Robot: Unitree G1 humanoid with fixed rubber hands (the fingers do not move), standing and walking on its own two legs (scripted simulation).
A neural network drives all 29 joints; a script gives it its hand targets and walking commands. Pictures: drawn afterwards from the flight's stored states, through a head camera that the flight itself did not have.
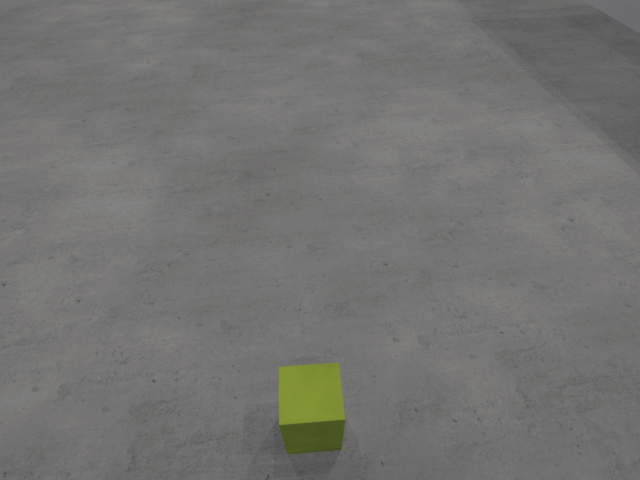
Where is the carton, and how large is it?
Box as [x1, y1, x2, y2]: [279, 362, 344, 454]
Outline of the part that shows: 338,362 279,367 279,426 287,454 334,450 341,448 344,413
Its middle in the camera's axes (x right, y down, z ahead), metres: -0.02 +0.48 +1.07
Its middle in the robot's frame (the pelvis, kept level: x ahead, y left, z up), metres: +0.41 +0.01 -0.64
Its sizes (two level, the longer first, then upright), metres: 0.157 0.142 0.280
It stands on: the floor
